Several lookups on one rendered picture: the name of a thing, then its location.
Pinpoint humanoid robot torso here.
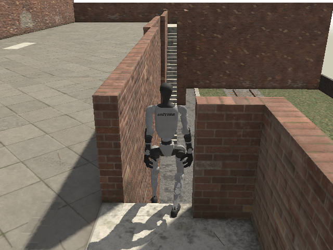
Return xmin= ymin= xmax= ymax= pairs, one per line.
xmin=154 ymin=103 xmax=178 ymax=157

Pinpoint right robot upper arm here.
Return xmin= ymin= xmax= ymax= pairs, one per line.
xmin=177 ymin=105 xmax=189 ymax=135

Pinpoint robot left hand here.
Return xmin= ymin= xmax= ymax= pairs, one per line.
xmin=144 ymin=155 xmax=156 ymax=168

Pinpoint right robot thigh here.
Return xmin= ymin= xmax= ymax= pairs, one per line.
xmin=174 ymin=145 xmax=185 ymax=182

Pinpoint robot left forearm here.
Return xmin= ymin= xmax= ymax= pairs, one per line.
xmin=144 ymin=128 xmax=152 ymax=155

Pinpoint robot right forearm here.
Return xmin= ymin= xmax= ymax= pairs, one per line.
xmin=184 ymin=127 xmax=193 ymax=154

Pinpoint robot right hand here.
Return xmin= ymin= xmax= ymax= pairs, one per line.
xmin=180 ymin=153 xmax=193 ymax=168

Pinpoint left robot upper arm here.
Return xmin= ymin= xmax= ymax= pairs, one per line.
xmin=145 ymin=105 xmax=156 ymax=135

